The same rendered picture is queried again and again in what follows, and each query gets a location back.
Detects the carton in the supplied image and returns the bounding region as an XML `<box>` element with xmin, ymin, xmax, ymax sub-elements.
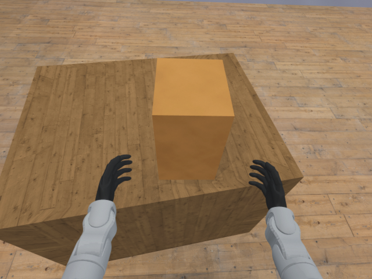
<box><xmin>152</xmin><ymin>58</ymin><xmax>235</xmax><ymax>180</ymax></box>

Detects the robot right forearm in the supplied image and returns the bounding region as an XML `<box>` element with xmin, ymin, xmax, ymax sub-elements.
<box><xmin>265</xmin><ymin>207</ymin><xmax>323</xmax><ymax>279</ymax></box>

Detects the robot left hand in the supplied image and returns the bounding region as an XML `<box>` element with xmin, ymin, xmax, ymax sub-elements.
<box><xmin>95</xmin><ymin>155</ymin><xmax>132</xmax><ymax>201</ymax></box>

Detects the robot right hand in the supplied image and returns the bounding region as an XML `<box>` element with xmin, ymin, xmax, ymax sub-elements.
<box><xmin>249</xmin><ymin>160</ymin><xmax>287</xmax><ymax>210</ymax></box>

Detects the pedestal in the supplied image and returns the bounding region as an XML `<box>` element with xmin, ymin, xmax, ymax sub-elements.
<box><xmin>0</xmin><ymin>53</ymin><xmax>304</xmax><ymax>266</ymax></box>

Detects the robot left forearm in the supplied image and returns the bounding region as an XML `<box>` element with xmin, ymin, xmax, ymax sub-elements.
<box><xmin>61</xmin><ymin>199</ymin><xmax>117</xmax><ymax>279</ymax></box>

